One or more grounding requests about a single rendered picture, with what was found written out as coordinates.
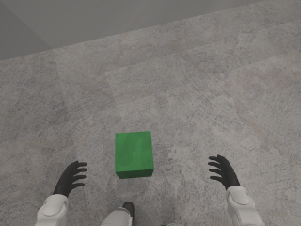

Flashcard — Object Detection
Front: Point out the robot left forearm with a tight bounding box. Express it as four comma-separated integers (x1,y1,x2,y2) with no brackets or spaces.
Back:
35,194,69,226

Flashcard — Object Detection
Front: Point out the robot right forearm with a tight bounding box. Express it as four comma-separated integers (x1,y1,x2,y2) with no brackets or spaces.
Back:
226,186,265,226

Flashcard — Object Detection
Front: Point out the left robot thigh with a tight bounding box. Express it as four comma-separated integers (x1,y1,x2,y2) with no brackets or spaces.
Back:
101,210,133,226

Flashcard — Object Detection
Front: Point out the robot left foot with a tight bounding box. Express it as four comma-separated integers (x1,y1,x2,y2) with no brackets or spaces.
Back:
122,202,135,223

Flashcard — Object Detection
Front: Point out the robot right hand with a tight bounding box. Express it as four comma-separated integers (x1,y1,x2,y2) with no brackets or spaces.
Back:
208,155,241,191

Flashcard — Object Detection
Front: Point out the carton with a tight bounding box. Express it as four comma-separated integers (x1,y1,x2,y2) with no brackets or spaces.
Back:
115,131,154,179

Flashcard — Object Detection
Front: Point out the robot left hand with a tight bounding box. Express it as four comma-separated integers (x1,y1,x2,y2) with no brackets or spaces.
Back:
53,160,87,198

